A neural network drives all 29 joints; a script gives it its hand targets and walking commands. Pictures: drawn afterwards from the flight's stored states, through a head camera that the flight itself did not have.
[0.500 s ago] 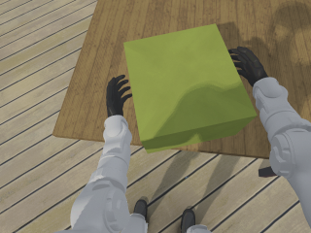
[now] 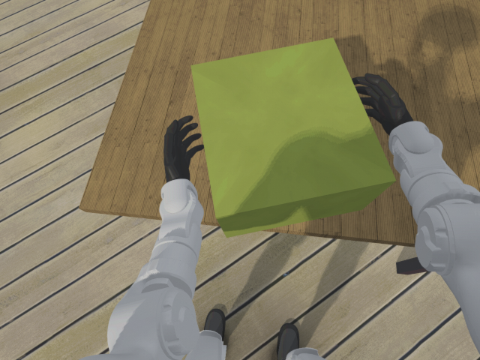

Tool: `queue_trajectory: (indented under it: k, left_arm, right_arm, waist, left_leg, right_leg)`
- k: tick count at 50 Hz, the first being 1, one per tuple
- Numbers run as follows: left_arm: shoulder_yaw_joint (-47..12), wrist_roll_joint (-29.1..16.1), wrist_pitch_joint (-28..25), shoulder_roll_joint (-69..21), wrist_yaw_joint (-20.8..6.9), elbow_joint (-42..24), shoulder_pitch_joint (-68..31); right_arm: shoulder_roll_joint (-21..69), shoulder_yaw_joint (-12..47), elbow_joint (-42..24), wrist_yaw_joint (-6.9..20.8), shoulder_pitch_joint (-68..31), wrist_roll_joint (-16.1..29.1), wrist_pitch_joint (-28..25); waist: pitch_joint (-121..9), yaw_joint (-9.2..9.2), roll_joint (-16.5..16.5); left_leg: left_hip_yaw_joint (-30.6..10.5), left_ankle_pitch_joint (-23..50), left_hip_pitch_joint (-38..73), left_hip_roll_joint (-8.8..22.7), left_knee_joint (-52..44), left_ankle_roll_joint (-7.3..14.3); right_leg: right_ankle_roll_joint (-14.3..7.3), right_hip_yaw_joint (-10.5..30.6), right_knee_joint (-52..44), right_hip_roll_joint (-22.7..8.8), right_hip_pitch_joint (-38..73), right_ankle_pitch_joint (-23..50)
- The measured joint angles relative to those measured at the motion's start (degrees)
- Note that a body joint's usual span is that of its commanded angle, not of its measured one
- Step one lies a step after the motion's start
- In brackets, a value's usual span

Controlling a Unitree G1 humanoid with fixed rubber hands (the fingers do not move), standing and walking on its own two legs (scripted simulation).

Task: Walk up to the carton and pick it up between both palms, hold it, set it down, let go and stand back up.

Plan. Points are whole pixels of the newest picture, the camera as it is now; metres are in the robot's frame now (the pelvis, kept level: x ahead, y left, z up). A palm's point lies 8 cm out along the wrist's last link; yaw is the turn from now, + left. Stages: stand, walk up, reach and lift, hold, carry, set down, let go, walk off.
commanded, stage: reach and lift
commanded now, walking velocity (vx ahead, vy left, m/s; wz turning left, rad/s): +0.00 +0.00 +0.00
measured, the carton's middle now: (278, 139) +0.48 +0.03 -0.03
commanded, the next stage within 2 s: none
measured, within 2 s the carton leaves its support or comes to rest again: leaves its support in 1.12 s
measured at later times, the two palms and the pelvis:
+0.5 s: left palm (175, 170) +0.39 +0.19 -0.01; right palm (392, 124) +0.49 -0.15 +0.03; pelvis -0.01 +0.01 +0.00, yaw +0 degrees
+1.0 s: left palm (159, 190) +0.35 +0.21 +0.00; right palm (380, 152) +0.44 -0.13 +0.02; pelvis -0.03 +0.01 +0.00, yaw +0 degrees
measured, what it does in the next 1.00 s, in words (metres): stands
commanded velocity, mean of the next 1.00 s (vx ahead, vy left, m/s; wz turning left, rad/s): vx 0.00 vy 0.00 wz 0.00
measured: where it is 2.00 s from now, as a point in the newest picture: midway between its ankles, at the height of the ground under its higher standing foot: outside the picture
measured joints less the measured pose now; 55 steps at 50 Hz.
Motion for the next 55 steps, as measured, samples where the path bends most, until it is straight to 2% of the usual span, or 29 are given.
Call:
queue_trajectory:
  k: [5, 16, 24, 32, 37, 46, 52, 55]
  left_arm:
    - [-0.5, 0.0, -0.8, 0.5, -0.2, 0.9, -0.2]
    - [-3.1, 0.0, -1.2, 1.2, 1.6, 1.9, -0.3]
    - [-4.5, 0.0, -0.7, 2.1, 1.7, 2.5, -0.5]
    - [-7.8, -0.5, 0.6, 3.2, 3.5, 2.5, -0.1]
    - [-7.9, -1.2, 1.4, 3.5, 3.3, 2.5, 0.0]
    - [-12.2, -4.4, 3.4, 5.3, 5.3, 2.5, 2.3]
    - [-13.5, -5.5, 6.1, 6.5, 5.9, 3.0, 2.9]
    - [-15.4, -6.7, 6.9, 7.0, 6.9, 3.1, 3.3]
  right_arm:
    - [0.0, 0.0, 1.0, -0.7, 0.1, -0.2, -1.4]
    - [0.0, 0.0, 2.8, -2.0, 0.6, -0.2, -3.8]
    - [0.2, 0.0, 3.4, -2.6, 0.8, -0.2, -4.1]
    - [0.7, 0.0, 3.4, -3.6, 1.7, -0.2, -4.4]
    - [1.6, 0.0, 2.8, -4.6, 2.6, -0.2, -4.3]
    - [4.0, 0.0, 0.2, -6.3, 5.9, -0.2, -2.4]
    - [6.0, 0.0, -0.9, -7.7, 7.3, -0.2, 0.7]
    - [6.7, 0.0, -3.5, -8.2, 9.1, -0.2, 2.6]
  waist:
    - [-0.1, -0.19, -0.3]
    - [-0.5, -0.37, -0.5]
    - [-0.6, -0.51, -0.6]
    - [-0.9, -0.51, -0.7]
    - [-1.0, -0.57, -0.7]
    - [-2.5, -0.67, -0.7]
    - [-3.6, -0.75, -0.7]
    - [-4.6, -0.77, -0.7]
  left_leg:
    - [0.0, 0.0, 0.0, 0.0, 0.0, 0.0]
    - [0.0, 0.2, 0.0, -0.1, 0.0, -0.8]
    - [0.0, 0.5, 0.0, -0.2, 0.0, -1.3]
    - [0.0, 0.9, 0.0, -0.3, 0.0, -1.7]
    - [0.0, 1.2, 0.0, -0.4, 0.0, -1.7]
    - [0.0, 2.1, 0.0, -0.7, 0.0, -1.7]
    - [0.0, 2.7, 0.0, -0.7, 0.0, -1.7]
    - [0.0, 2.9, 0.0, -0.7, 0.0, -1.7]
  right_leg:
    - [0.2, 0.0, 0.0, 0.0, 0.0, 0.1]
    - [0.5, 0.0, 0.0, -0.2, 0.0, 0.4]
    - [0.8, 0.0, 0.0, -0.4, 0.0, 0.7]
    - [0.8, 0.0, 0.0, -0.5, 0.0, 1.1]
    - [1.2, 0.0, -0.1, -0.5, 0.0, 1.6]
    - [0.9, 0.0, -0.3, -0.8, 0.2, 2.1]
    - [0.7, 0.0, -0.3, -0.8, 0.2, 2.7]
    - [0.7, 0.0, -0.3, -0.9, 0.2, 2.9]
